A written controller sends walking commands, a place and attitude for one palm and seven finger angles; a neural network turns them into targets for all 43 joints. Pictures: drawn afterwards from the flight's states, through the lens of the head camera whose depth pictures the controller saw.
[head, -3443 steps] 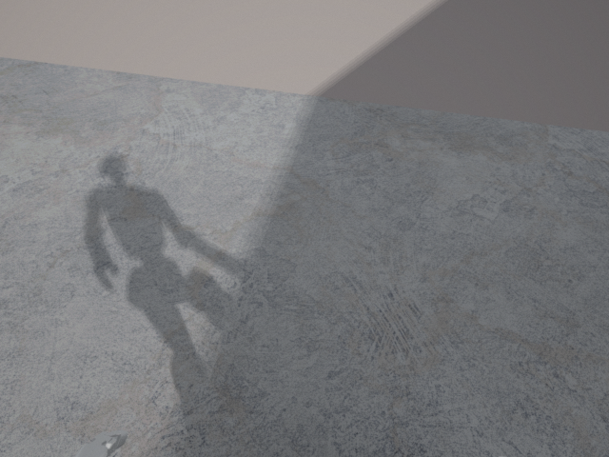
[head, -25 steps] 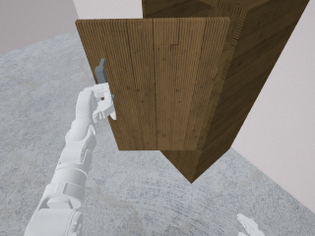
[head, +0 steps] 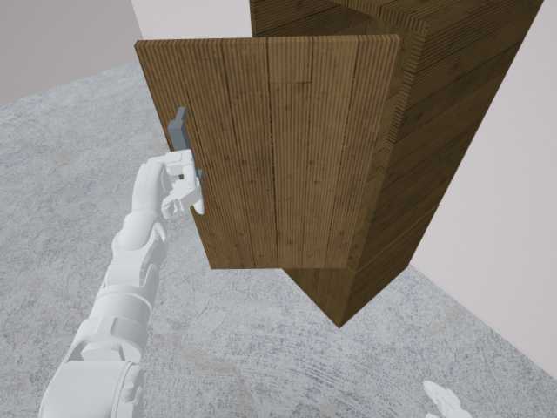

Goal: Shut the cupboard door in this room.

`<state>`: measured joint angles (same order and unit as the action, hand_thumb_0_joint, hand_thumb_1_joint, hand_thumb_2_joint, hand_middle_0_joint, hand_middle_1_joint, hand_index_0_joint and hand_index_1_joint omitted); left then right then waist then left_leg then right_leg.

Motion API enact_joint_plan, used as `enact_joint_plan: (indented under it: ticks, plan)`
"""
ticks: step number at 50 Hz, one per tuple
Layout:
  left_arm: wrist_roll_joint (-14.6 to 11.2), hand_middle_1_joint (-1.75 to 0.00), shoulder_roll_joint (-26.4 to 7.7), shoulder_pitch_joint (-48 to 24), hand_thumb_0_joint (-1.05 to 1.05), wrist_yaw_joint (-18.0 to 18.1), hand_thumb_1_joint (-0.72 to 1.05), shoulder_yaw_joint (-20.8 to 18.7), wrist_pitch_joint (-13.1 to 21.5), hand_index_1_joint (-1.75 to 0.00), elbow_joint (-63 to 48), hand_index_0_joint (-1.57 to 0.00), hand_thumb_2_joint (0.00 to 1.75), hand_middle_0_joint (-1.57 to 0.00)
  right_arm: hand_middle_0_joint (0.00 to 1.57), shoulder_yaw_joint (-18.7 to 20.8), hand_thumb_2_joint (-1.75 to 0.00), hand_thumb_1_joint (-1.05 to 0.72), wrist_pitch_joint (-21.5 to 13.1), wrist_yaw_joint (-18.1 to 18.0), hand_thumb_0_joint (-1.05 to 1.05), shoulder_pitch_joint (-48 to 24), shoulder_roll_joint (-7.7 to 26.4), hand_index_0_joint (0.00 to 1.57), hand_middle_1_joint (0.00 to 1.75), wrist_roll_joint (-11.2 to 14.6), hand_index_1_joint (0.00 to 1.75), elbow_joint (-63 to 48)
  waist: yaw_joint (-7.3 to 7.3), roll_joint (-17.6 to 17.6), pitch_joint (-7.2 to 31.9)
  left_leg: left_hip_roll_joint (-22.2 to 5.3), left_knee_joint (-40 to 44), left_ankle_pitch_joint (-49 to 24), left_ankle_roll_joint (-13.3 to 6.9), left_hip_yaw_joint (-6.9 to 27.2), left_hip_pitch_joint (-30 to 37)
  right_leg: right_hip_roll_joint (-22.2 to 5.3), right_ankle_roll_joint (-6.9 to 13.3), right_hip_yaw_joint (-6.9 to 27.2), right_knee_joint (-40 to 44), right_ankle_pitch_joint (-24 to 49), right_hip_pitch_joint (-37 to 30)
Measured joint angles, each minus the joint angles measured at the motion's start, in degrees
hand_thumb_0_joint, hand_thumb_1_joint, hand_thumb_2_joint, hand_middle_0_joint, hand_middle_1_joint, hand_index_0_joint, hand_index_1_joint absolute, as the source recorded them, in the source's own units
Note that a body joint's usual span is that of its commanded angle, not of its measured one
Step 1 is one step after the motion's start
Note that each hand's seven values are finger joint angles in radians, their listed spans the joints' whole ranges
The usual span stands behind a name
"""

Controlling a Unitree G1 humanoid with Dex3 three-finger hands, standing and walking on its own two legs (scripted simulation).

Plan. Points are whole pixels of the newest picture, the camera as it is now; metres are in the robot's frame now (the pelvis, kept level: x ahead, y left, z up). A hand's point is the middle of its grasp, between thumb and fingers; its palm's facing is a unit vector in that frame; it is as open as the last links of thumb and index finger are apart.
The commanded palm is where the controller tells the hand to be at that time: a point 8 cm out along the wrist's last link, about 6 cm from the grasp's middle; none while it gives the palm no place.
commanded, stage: push the door shut along its arc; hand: left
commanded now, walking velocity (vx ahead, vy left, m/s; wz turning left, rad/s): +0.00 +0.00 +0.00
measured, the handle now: (189, 154) +0.50 +0.16 +0.11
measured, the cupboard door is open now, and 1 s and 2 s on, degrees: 51 34 24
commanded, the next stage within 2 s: pull the fist back off the door in 1.78 s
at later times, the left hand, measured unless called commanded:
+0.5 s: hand (194, 167) +0.46 +0.14 +0.12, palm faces -0.15 -0.99 -0.01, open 2.8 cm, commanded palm +0.45 +0.18 +0.11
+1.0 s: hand (219, 143) +0.52 +0.11 +0.12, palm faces -0.25 -0.97 -0.01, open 3.1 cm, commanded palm +0.53 +0.15 +0.11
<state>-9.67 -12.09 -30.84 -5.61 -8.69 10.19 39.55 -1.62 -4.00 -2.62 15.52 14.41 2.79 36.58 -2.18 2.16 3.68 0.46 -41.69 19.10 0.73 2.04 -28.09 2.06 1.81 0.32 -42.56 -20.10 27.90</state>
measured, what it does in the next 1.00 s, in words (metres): stands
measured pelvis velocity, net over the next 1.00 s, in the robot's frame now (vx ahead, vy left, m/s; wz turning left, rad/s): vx -0.01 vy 0.02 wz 0.00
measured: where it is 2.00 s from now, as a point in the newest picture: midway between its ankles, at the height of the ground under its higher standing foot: outside the picture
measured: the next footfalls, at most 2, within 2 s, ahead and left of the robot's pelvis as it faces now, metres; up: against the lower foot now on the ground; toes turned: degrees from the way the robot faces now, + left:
none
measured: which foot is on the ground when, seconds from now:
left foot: down 0.00-1.00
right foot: down 0.00-1.00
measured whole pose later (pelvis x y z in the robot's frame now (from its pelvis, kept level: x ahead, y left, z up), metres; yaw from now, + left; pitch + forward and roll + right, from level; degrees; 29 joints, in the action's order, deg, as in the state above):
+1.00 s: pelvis -0.01 +0.02 -0.03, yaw +0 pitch +17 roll -2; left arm -7.3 -26.0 -67.7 -17.1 -11.9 13.9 74.8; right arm -1.9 -6.0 -1.2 24.4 16.2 0.6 41.1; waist -11.6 2.4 3.8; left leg 0.8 -52.9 21.2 -0.6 2.9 -48.7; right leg 2.0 0.4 -0.7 -50.3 -20.9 46.5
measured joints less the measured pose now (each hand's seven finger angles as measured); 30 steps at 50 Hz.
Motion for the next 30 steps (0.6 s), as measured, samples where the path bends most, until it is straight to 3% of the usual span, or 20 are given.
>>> enact_joint_plan:
  ticks: [4, 10, 15, 30]
  plan:
    - [0.2, -1.50, -0.9, -1.7, 0.02, -0.8, 0.89, -0.4, -0.5, -1.50, 2.7, -1.30, 0.90, -1.30, 0.20, -0.3, -0.90, -0.91, 0.2, -0.1, 0.01, -0.4, -0.1, 0.20, 0.30, -0.1, 0.30, -0.7, -0.38, -0.2, -0.6, 0.1, -0.4, 0.0, -0.2, -0.1, -0.4, -0.1, -0.2, 0.1, -0.1, 0.1, 0.3]
    - [-0.1, -1.50, -1.9, -5.8, 0.02, -2.7, 0.89, -0.1, 2.8, -1.50, 5.3, -1.30, 0.90, -1.30, 0.20, -0.2, -0.90, -0.91, -0.2, -0.2, 0.01, 0.2, -0.2, 0.20, 0.30, -0.1, 0.30, 0.0, -0.60, -0.7, -0.9, 0.4, -1.8, 0.5, -0.6, 0.0, -2.0, -0.4, -0.6, 0.0, -0.9, -0.1, 1.5]
    - [0.2, -1.50, -3.0, -10.7, 0.00, -5.0, 0.89, -0.2, 3.0, -1.50, 11.3, -1.30, 0.92, -1.30, 0.20, -0.3, -0.90, -0.91, 0.4, 0.2, 0.00, 1.3, 0.1, 0.20, 0.30, -0.1, 0.30, 0.9, -1.13, -0.7, -0.3, 0.8, -2.9, 0.7, -1.0, 0.1, -3.8, -0.7, -1.0, -0.1, -1.5, -0.2, 3.0]
    - [1.0, -1.50, -7.2, -24.7, -0.04, -7.8, 0.92, 0.1, 4.7, -1.50, 25.7, -1.30, 0.97, -1.30, 0.21, -0.2, -0.90, -0.91, -0.9, 1.1, 0.00, 5.2, 0.9, 0.20, 0.30, -1.0, 0.30, 3.2, -4.63, -0.7, -0.5, 1.3, -7.3, 1.0, -1.8, 0.4, -11.9, -1.2, -1.9, -0.6, -4.7, -0.2, 10.3]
